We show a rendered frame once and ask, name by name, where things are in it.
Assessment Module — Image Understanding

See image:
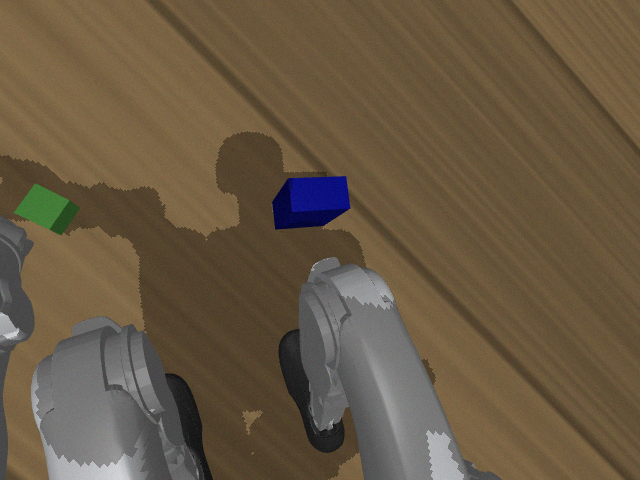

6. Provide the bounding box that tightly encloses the left robot arm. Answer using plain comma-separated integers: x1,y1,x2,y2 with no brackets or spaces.
0,215,35,480

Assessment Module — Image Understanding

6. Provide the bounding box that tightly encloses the left robot foot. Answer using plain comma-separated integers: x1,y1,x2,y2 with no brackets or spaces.
165,373,213,480

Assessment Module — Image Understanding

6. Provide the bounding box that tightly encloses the right robot foot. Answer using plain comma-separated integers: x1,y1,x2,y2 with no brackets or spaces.
278,329,345,453

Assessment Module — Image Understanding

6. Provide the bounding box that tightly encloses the right robot hand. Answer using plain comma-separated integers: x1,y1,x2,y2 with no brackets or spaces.
463,459,502,480

